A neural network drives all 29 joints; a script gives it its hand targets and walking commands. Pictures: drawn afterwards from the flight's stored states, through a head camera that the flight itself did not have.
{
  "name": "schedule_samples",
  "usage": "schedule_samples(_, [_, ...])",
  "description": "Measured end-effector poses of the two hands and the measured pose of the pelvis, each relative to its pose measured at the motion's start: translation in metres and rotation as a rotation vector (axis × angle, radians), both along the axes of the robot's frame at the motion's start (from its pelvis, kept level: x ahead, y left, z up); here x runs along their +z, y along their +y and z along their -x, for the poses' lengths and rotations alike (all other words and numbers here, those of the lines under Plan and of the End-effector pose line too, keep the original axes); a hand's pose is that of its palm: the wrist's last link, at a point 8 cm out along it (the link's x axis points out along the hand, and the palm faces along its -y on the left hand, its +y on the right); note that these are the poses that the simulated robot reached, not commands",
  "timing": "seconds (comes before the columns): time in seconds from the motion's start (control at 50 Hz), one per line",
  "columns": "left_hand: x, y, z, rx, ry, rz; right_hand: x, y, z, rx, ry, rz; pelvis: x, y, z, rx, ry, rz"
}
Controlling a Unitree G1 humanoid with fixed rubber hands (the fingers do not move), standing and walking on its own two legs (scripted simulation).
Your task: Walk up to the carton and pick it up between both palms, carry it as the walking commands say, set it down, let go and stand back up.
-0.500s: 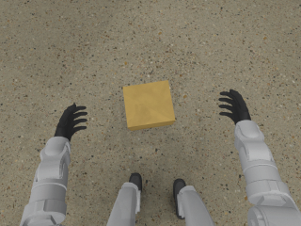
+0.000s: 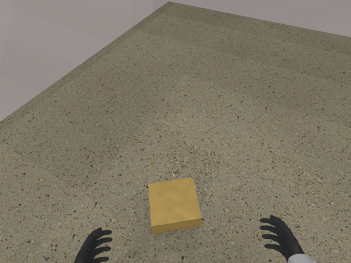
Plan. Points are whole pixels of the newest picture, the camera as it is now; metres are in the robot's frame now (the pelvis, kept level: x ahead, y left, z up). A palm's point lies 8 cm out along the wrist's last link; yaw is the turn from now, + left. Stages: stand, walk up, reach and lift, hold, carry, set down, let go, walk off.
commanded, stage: let go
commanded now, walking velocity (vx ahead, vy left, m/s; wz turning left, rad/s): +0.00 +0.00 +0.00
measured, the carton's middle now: (173, 205) +0.51 +0.05 -0.69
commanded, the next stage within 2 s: stand in 0.46 s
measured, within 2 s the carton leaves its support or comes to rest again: neither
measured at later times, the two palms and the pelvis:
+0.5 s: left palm out of the picture +0.15 +0.24 -0.06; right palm out of the picture +0.14 -0.24 -0.07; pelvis -0.01 +0.00 +0.00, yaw +0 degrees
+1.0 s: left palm out of the picture +0.14 +0.30 -0.10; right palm out of the picture +0.13 -0.28 -0.08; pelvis +0.01 +0.01 +0.00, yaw -1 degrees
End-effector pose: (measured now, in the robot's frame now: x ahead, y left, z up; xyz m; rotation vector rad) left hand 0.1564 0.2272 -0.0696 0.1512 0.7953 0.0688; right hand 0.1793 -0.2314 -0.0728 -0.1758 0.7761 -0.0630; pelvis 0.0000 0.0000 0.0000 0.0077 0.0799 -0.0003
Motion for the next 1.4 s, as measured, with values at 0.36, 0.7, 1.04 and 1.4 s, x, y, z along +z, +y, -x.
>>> schedule_samples(0.36, [0.008,0.001,0.000,-0.034,0.021,-0.027,0.012,-0.007,0.033,-0.030,0.019,-0.013,0.004,-0.003,0.008,-0.001,-0.174,0.000])
schedule_samples(0.7, [-0.016,0.062,0.019,0.016,0.116,-0.186,-0.001,-0.051,0.056,-0.072,0.163,0.211,0.002,0.007,-0.001,-0.009,-0.089,0.011])
schedule_samples(1.04, [-0.028,0.071,0.018,0.006,0.189,-0.200,-0.008,-0.049,0.052,-0.094,0.217,0.222,0.003,0.014,-0.013,-0.017,-0.091,0.010])
schedule_samples(1.4, [-0.029,0.083,0.046,0.027,0.256,-0.221,-0.011,-0.058,0.075,-0.107,0.276,0.231,0.008,0.015,-0.003,-0.014,-0.111,0.010])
